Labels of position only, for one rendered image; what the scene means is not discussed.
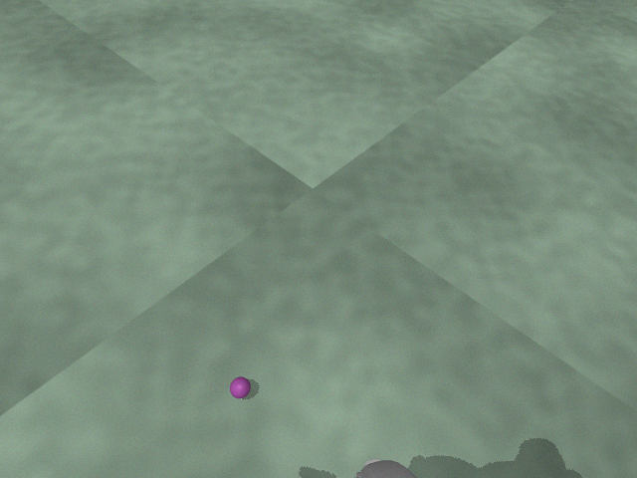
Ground ball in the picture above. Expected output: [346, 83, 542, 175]
[230, 377, 251, 398]

